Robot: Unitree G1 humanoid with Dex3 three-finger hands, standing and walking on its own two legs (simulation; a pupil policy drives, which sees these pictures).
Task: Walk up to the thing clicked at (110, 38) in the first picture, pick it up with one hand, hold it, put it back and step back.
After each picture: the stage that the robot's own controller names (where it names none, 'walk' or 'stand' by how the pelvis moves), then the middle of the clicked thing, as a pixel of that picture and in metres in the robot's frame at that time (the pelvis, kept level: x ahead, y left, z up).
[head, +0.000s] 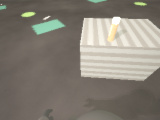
stand; (113, 30) +0.94 -0.20 +0.06
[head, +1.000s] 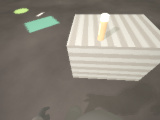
rise first; (102, 28) +0.85 -0.05 +0.08
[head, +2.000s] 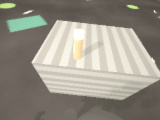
walk; (78, 46) +0.55 +0.14 +0.08
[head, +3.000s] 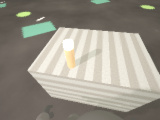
stand; (70, 55) +0.48 +0.20 +0.06
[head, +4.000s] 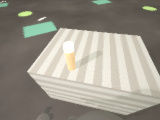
stand; (70, 57) +0.46 +0.19 +0.05
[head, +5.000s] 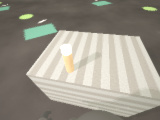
stand; (68, 60) +0.45 +0.20 +0.05
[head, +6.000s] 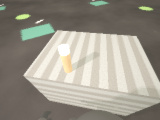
stand; (66, 60) +0.44 +0.22 +0.05
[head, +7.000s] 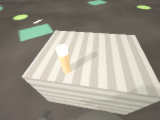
stand; (64, 60) +0.44 +0.22 +0.05
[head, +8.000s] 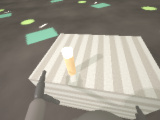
rise first; (70, 62) +0.43 +0.21 +0.06
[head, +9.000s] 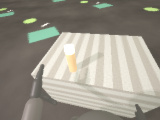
go down; (71, 59) +0.46 +0.21 +0.06
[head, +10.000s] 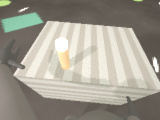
go down; (63, 56) +0.45 +0.19 +0.07
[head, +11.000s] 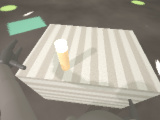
go down; (63, 57) +0.45 +0.20 +0.07
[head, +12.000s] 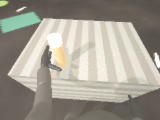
close; (58, 53) +0.45 +0.21 +0.10
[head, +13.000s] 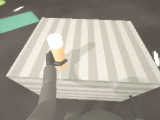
lift; (59, 54) +0.43 +0.20 +0.11
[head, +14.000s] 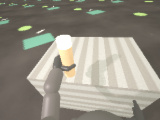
lift; (67, 58) +0.34 +0.16 +0.21
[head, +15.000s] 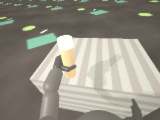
hold; (68, 59) +0.33 +0.16 +0.21
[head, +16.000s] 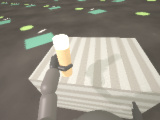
hold; (64, 58) +0.33 +0.17 +0.22
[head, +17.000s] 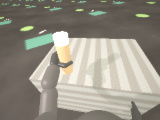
crouch; (64, 55) +0.34 +0.18 +0.23
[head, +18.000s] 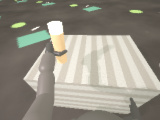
crouch; (59, 45) +0.43 +0.21 +0.24
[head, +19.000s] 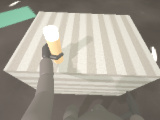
lower; (55, 47) +0.47 +0.21 +0.12
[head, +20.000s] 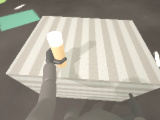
lower; (58, 52) +0.44 +0.20 +0.11
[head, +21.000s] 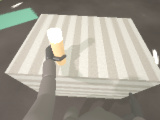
lower; (58, 49) +0.46 +0.20 +0.11
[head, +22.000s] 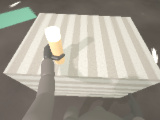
lower; (56, 48) +0.46 +0.21 +0.11
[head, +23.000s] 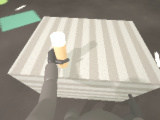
open; (61, 52) +0.44 +0.19 +0.11
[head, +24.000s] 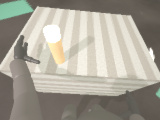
rise; (56, 48) +0.45 +0.20 +0.12
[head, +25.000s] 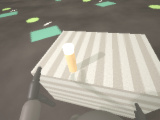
sink last; (71, 59) +0.44 +0.21 +0.07
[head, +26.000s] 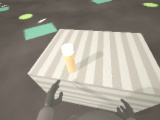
stand; (69, 60) +0.43 +0.20 +0.06
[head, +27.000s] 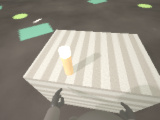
stand; (67, 62) +0.41 +0.20 +0.06
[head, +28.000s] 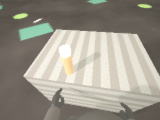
stand; (67, 61) +0.42 +0.20 +0.06
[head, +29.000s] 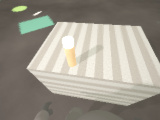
walk; (70, 53) +0.47 +0.18 +0.07
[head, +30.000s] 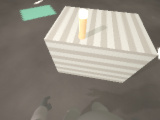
walk; (82, 26) +0.78 +0.12 +0.07
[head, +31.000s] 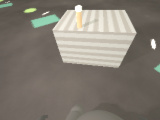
stand; (79, 17) +1.14 +0.26 +0.08
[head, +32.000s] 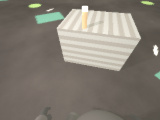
stand; (84, 18) +1.15 +0.16 +0.06
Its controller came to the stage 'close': yes
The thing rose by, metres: 0.21
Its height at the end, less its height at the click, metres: +0.00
